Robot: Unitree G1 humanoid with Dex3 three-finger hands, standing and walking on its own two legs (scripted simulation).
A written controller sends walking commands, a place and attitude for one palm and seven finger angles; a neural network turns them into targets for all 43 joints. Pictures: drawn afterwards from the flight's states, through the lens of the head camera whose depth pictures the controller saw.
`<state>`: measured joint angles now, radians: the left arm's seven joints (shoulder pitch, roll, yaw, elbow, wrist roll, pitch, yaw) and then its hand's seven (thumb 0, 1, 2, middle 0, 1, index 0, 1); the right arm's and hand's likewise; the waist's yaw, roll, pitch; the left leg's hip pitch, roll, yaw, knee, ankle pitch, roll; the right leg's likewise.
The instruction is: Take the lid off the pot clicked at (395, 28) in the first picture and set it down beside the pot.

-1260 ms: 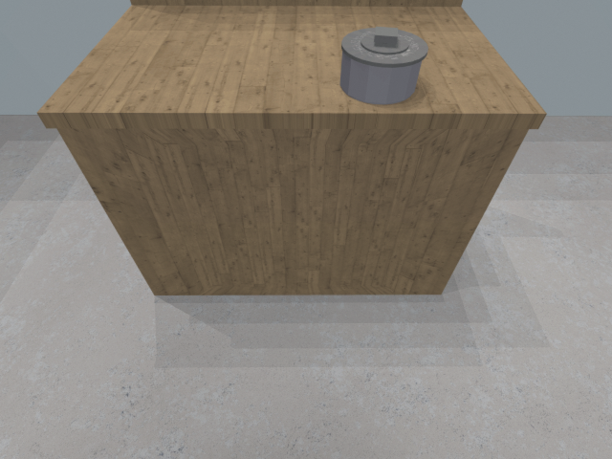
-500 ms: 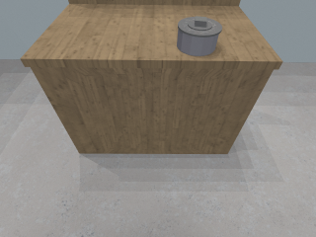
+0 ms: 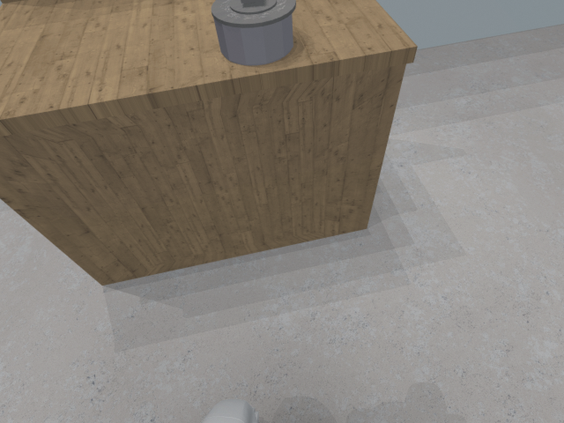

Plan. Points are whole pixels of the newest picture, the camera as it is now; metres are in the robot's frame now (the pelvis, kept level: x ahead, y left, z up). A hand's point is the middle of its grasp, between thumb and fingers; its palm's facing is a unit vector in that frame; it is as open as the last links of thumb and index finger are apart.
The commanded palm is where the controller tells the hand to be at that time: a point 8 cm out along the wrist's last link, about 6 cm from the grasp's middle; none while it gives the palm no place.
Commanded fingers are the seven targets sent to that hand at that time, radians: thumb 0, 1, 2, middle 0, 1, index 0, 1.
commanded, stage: walk to a spot facing it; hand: left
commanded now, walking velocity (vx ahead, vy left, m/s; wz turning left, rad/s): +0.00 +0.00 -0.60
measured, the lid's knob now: out of the picture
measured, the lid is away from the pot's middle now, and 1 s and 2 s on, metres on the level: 0.00 0.00 0.00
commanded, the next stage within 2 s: turn to face it in 1.56 s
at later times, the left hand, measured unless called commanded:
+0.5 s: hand out of the picture +0.11 +0.24 -0.15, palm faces -0.20 -0.94 -0.28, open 7.4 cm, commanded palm none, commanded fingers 0.00 0.90 0.90 -0.20 -0.30 -0.20 -0.30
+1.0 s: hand (229, 364) +0.22 +0.13 -0.16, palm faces -0.63 -0.75 -0.20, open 7.4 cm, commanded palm none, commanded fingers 0.00 0.90 0.90 -0.20 -0.30 -0.20 -0.30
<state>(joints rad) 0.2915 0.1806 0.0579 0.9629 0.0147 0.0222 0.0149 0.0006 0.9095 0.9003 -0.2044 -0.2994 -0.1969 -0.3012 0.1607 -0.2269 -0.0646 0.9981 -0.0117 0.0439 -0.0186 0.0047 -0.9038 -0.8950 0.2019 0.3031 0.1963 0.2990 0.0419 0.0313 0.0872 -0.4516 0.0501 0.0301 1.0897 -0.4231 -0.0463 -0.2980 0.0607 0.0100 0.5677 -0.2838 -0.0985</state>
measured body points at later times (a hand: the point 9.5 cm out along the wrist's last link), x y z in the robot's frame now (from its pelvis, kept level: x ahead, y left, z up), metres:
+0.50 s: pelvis +0.01 +0.04 +0.01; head +0.06 +0.02 +0.46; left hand +0.12 +0.28 -0.13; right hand +0.10 -0.24 -0.12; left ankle +0.04 +0.17 -0.71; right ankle +0.01 -0.05 -0.73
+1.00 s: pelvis +0.02 +0.04 +0.00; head +0.05 +0.01 +0.45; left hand +0.25 +0.17 -0.14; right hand -0.14 -0.16 -0.14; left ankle +0.05 +0.17 -0.73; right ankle -0.04 -0.07 -0.71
